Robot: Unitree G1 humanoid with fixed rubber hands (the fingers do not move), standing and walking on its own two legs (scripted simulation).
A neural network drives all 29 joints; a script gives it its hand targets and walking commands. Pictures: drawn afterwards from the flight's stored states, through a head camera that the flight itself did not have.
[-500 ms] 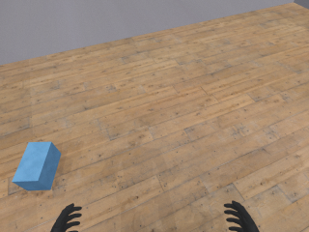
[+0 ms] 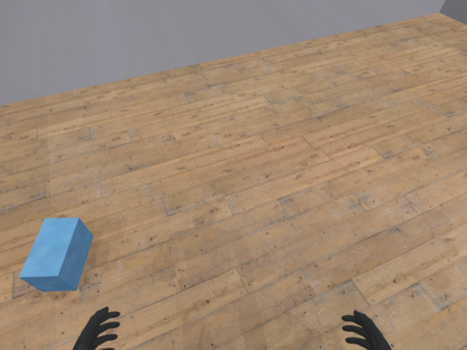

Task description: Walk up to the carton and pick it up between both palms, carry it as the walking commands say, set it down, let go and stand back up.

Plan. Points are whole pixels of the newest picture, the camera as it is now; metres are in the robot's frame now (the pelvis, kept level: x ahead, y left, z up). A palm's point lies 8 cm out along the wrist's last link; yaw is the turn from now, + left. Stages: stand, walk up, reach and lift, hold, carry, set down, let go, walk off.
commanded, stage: stand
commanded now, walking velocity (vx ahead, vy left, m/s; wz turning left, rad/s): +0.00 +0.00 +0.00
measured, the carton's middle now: (60, 254) +0.59 +0.73 -0.67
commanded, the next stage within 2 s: walk up in 0.66 s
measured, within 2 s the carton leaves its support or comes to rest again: neither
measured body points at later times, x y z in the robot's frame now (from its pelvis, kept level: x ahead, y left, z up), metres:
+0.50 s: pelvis -0.02 +0.00 +0.00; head +0.00 +0.00 +0.45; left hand +0.14 +0.26 -0.09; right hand +0.13 -0.25 -0.09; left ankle +0.01 +0.12 -0.72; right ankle +0.01 -0.12 -0.72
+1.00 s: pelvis -0.01 +0.01 +0.00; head +0.00 +0.02 +0.45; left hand +0.10 +0.32 -0.09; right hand +0.13 -0.26 -0.10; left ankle +0.02 +0.15 -0.70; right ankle +0.01 -0.12 -0.72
